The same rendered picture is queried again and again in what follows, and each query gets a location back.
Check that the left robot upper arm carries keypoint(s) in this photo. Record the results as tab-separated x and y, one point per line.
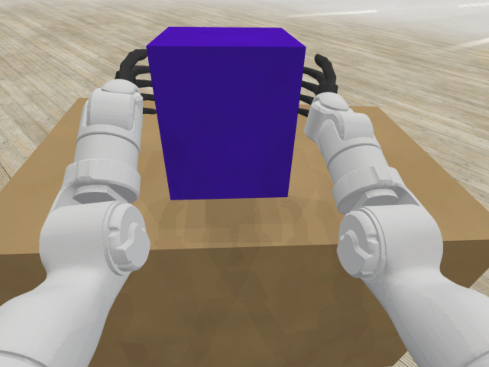
88	252

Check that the pedestal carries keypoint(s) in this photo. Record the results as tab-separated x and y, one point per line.
248	282

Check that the robot right forearm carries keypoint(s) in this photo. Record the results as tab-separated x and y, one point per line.
353	157

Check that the robot left forearm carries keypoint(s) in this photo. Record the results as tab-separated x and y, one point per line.
107	148

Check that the robot right hand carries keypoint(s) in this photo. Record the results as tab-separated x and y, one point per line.
326	80

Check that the robot left hand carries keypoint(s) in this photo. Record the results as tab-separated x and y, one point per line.
128	71

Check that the carton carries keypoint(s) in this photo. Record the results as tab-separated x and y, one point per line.
227	102

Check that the right robot upper arm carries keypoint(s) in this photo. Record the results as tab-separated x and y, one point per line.
396	250

